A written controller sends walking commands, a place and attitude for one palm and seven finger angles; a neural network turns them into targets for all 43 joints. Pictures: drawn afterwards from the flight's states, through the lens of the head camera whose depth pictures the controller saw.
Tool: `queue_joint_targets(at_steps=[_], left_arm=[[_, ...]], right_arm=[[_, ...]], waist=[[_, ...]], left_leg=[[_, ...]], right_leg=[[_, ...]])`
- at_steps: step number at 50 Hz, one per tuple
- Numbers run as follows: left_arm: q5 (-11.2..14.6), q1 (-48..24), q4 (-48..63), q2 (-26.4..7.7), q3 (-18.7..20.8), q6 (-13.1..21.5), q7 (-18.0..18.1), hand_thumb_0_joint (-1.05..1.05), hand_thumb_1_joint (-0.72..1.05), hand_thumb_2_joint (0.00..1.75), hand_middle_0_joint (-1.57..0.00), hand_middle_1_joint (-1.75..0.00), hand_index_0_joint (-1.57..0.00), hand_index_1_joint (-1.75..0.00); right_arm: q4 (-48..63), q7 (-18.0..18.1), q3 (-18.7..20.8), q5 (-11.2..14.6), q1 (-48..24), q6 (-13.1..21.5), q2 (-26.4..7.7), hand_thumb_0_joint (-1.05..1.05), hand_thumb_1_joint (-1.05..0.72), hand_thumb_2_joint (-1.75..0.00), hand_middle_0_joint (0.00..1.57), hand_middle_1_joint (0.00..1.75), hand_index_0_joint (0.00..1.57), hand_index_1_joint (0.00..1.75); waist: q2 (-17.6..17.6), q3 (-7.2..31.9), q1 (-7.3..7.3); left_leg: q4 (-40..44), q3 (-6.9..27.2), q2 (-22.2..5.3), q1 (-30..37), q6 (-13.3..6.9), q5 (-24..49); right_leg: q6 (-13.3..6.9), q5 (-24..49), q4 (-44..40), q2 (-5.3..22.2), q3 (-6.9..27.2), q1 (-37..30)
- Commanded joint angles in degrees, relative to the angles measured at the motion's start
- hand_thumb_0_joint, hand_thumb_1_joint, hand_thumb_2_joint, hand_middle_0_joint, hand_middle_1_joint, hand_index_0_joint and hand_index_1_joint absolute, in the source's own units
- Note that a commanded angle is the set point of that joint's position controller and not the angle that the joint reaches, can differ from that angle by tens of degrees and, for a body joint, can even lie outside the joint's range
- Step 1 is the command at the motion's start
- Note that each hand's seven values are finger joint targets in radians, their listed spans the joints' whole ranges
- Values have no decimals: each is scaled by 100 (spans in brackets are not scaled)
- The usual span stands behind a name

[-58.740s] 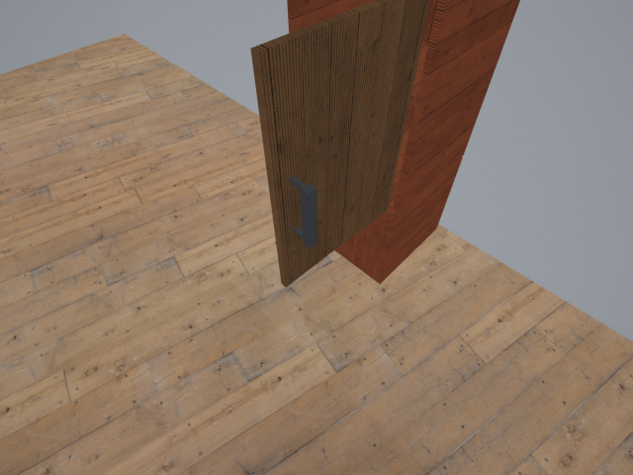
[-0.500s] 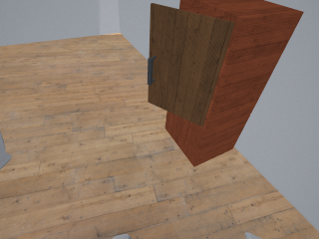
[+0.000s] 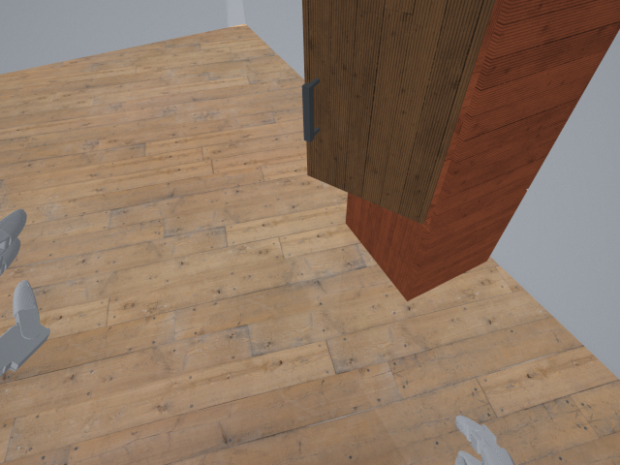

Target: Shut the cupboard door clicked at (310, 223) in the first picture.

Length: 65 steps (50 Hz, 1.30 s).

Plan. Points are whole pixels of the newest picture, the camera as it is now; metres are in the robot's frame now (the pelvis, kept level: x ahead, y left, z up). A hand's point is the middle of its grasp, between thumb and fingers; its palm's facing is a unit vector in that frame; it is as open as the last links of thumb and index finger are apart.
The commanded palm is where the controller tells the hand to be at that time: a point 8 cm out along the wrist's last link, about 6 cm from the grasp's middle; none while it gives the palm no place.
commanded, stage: let the arm hang, fingers relaxed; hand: left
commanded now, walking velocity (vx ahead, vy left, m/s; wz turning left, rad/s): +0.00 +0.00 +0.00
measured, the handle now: (312, 110) +0.97 +0.05 -0.07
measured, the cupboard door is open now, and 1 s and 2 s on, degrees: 29 29 29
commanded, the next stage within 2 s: look to check the result in 1.06 s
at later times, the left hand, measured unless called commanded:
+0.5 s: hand out of the picture +0.03 +0.22 -0.16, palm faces +0.01 -0.97 -0.24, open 7.1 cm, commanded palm none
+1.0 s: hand out of the picture -0.06 +0.19 -0.17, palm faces +0.00 -0.99 -0.13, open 7.3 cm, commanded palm none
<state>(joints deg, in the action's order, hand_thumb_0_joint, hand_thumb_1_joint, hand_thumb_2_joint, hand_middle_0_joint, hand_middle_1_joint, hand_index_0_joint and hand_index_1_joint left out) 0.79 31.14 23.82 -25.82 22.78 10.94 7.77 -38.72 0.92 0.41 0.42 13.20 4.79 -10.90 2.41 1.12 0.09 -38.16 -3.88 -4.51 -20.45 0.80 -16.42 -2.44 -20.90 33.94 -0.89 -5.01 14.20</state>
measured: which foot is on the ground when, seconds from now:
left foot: down 0.00-1.00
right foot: down 0.00-1.00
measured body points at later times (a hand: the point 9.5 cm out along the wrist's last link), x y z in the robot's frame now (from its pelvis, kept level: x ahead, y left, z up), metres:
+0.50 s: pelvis -0.01 +0.02 +0.01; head +0.01 +0.02 +0.46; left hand +0.03 +0.27 -0.14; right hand +0.05 -0.23 -0.14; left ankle -0.01 +0.13 -0.73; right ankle -0.05 -0.09 -0.73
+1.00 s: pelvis -0.03 +0.04 +0.01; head -0.03 +0.05 +0.46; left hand -0.06 +0.24 -0.15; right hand -0.08 -0.17 -0.14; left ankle -0.01 +0.13 -0.73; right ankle -0.05 -0.09 -0.73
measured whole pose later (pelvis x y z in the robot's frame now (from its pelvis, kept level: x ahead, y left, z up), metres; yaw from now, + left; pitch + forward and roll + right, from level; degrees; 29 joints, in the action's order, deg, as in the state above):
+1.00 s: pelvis -0.03 +0.04 +0.01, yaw -1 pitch -2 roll +0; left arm -0.9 19.0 -66.0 -6.6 -0.5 -0.8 1.7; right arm -65.6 2.1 0.3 -0.6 19.4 -1.1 -7.1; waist -0.8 -2.2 0.5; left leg -23.1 -7.0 -0.8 -9.9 -2.1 -11.0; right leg 1.3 -13.6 22.0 1.9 -1.8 6.0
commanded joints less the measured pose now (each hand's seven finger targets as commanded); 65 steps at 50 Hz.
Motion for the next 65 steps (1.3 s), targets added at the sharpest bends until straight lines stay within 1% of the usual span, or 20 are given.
queue_joint_targets(at_steps=[1, 2, 3, 4, 6, 7, 8, 9, 10, 11, 12, 15, 17, 18, 22, 27, 34, 47, 57, 65], left_arm=[[-198, -607, -2772, 915, -1893, -1158, -753, 0, 90, 90, -20, -30, -20, -30], [-159, -791, -3041, 939, -1921, -1175, -730, 0, 90, 90, -20, -30, -20, -30], [-158, -985, -3408, 849, -1913, -1159, -718, 0, 90, 90, -20, -30, -20, -30], [-149, -1073, -3780, 809, -1920, -1169, -713, 0, 90, 90, -20, -30, -20, -30], [-178, -1140, -4600, 585, -1946, -1144, -710, 0, 90, 90, -20, -30, -20, -30], [-192, -1123, -4953, 435, -1935, -1112, -682, 0, 90, 90, -20, -30, -20, -30], [-212, -1055, -5297, 258, -1908, -1085, -642, 0, 90, 90, -20, -30, -20, -30], [-217, -967, -5627, 227, -1886, -1082, -613, 0, 90, 90, -20, -30, -20, -30], [-220, -909, -6023, 244, -1876, -1045, -582, 0, 90, 90, -20, -30, -20, -30], [-202, -1024, -6320, 340, -1933, -1028, -574, 0, 90, 90, -20, -30, -20, -30], [-183, -1113, -6536, 405, -1971, -1025, -579, 0, 90, 90, -20, -30, -20, -30], [-204, -1131, -6809, 728, -1888, -1017, -551, 0, 90, 90, -20, -30, -20, -30], [-175, -1318, -7072, 738, -1954, -1057, -553, 0, 90, 90, -20, -30, -20, -30], [-181, -1382, -7180, 768, -1970, -1072, -560, 0, 90, 90, -20, -30, -20, -30], [-167, -1469, -7660, 868, -2046, -1123, -612, 0, 90, 90, -20, -30, -20, -30], [-145, -1389, -8127, 902, -2123, -1123, -641, 0, 90, 90, -20, -30, -20, -30], [-138, -1226, -8522, 973, -2166, -1099, -616, 0, 90, 90, -20, -30, -20, -30], [-156, -807, -8901, 1287, -2199, -1119, -576, 0, 90, 90, -20, -30, -20, -30], [-181, -668, -8958, 1438, -2190, -1095, -555, 0, 90, 90, -20, -30, -20, -30], [-192, -695, -8959, 1367, -2181, -1067, -545, 0, 90, 90, -20, -30, -20, -30]], right_arm=[[256, -63, 327, -73, 22, 9, -1175, 0, -90, -90, 20, 30, 20, 30], [279, -60, 280, -80, -121, -100, -1256, 0, -90, -90, 20, 30, 20, 30], [267, -76, 219, -120, -316, -178, -1286, 0, -90, -90, 20, 30, 20, 30], [269, -63, 173, -140, -474, -245, -1266, 0, -90, -90, 20, 30, 20, 30], [209, -24, 121, -143, -524, -357, -1055, 0, -90, -90, 20, 30, 20, 30], [150, -13, 110, -162, -392, -428, -942, 0, -90, -90, 20, 30, 20, 30], [65, -16, 105, -191, -281, -488, -896, 0, -90, -90, 20, 30, 20, 30], [-43, -17, 115, -205, -213, -507, -817, 0, -90, -90, 20, 30, 20, 30], [-213, 11, 115, -226, -294, -509, -739, 0, -90, -90, 20, 30, 20, 30], [-395, 32, 100, -202, -255, -508, -717, 0, -90, -90, 20, 30, 20, 30], [-514, 37, 84, -194, -245, -506, -641, 0, -90, -90, 20, 30, 20, 30], [-804, 93, 174, -209, 13, -476, -644, 0, -90, -90, 20, 30, 20, 30], [-1023, 112, 167, -169, 86, -518, -625, 0, -90, -90, 20, 30, 20, 30], [-1076, 125, 172, -152, 92, -535, -651, 0, -90, -90, 20, 30, 20, 30], [-1388, 134, 146, -144, 92, -556, -671, 0, -90, -90, 20, 30, 20, 30], [-1756, 107, 94, -137, 225, -542, -633, 0, -90, -90, 20, 30, 20, 30], [-2227, 92, 58, -127, 517, -499, -509, 0, -90, -90, 20, 30, 20, 30], [-2523, 140, 58, -119, 866, -497, -228, 0, -90, -90, 20, 30, 20, 30], [-2493, 166, 102, -108, 967, -445, -211, 0, -90, -90, 20, 30, 20, 30], [-2471, 152, 124, -95, 908, -430, -248, 0, -90, -90, 20, 30, 20, 30]], waist=[[-393, 606, 272], [-361, 564, 120], [-450, 460, -10], [-728, 301, -90], [-1453, 233, -77], [-1610, 277, -39], [-1505, 433, -33], [-997, 675, -45], [-986, 842, -108], [-781, 876, -72], [-239, 742, -33], [741, 865, 26], [964, 725, 74], [624, 565, 67], [106, -111, 42], [-442, -538, 7], [-515, -564, 11], [-38, -933, 17], [-93, -747, 31], [-313, -747, 42]], left_leg=[[170, 597, -586, 1095, -367, 4634], [398, 920, -899, 917, -612, 4645], [613, 1002, -954, 681, -681, 4573], [709, 921, -853, 402, -635, 3885], [443, 377, -202, 341, -234, 2197], [348, 304, 32, 413, -141, 1735], [329, 272, 141, 300, -93, 1622], [327, 166, 261, 133, -85, 1370], [282, 121, 265, 83, -58, 989], [447, 198, 213, 294, -39, 713], [670, 218, 189, 571, -57, 1226], [531, 249, -103, 1495, -171, 3320], [689, 281, -192, 1549, -176, 3311], [753, 373, -243, 1515, -188, 3191], [1320, 453, -312, 1184, -200, 2090], [1777, 470, -257, 1068, -225, 1100], [2042, 431, -223, 1132, -247, 747], [2289, 428, -166, 810, -249, -108], [2300, 509, -233, 909, -301, -12], [2207, 451, -240, 1014, -320, 277]], right_leg=[[221, 3366, 925, 620, 131, 572], [275, 1655, 934, 447, 158, 579], [277, 938, 708, 378, 241, 360], [261, 1130, 238, 402, 282, -14], [107, 3239, -547, 796, 716, -421], [-62, 4371, -531, 1055, 908, -536], [-129, 5420, -359, 1180, 918, -987], [-166, 5978, -218, 1273, 971, -1502], [-200, 6194, -202, 1291, 1107, -1749], [-267, 5668, -321, 1307, 1086, -1641], [-180, 5234, -407, 1201, 979, -1388], [11, 4298, -563, 855, 598, -912], [26, 3418, -769, 734, 480, -864], [42, 3135, -912, 669, 455, -804], [60, 2088, -1306, 603, 479, -682], [82, 1285, -1650, 614, 577, -559], [91, 977, -1703, 617, 629, -495], [97, 703, -1649, 573, 638, -250], [119, 892, -1488, 554, 624, -190], [129, 974, -1501, 587, 660, -109]])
